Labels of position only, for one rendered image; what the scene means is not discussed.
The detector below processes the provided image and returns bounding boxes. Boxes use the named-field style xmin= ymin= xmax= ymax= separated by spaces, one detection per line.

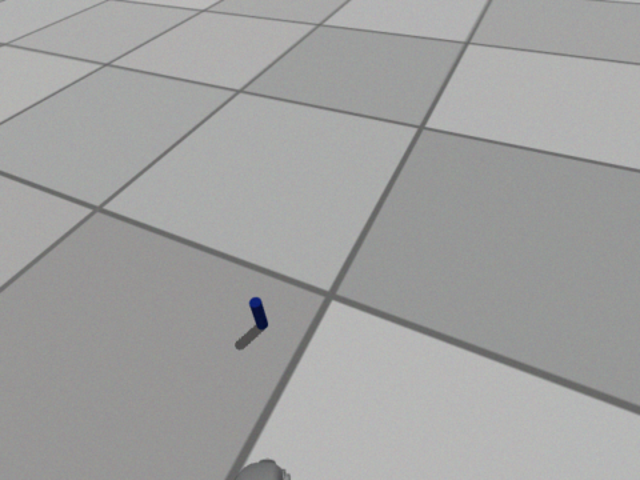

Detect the can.
xmin=249 ymin=297 xmax=268 ymax=330

